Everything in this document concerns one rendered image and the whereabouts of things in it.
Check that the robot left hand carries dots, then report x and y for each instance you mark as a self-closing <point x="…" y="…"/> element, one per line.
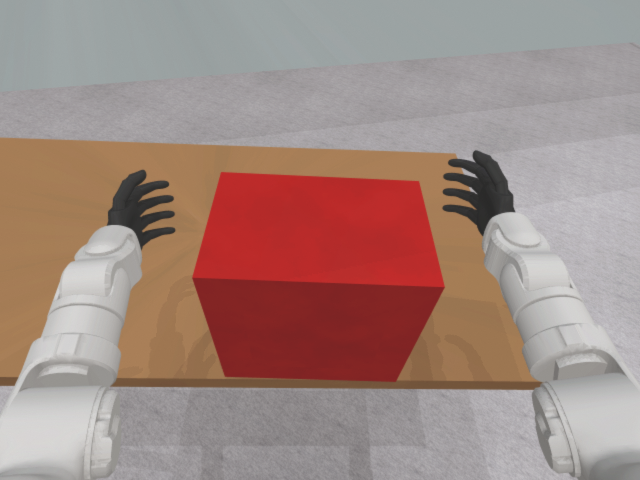
<point x="126" y="209"/>

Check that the robot right upper arm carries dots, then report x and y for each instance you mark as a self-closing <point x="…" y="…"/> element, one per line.
<point x="589" y="426"/>

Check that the left robot forearm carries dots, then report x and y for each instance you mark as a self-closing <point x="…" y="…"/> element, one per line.
<point x="79" y="343"/>

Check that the robot right hand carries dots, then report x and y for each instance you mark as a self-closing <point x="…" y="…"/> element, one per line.
<point x="491" y="186"/>

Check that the carton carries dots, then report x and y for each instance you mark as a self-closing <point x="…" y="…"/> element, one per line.
<point x="307" y="277"/>

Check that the robot left upper arm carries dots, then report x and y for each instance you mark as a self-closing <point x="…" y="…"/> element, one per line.
<point x="61" y="433"/>

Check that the right robot forearm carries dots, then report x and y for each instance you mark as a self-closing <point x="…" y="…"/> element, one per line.
<point x="560" y="338"/>

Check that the table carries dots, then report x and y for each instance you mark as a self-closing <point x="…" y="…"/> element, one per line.
<point x="54" y="194"/>

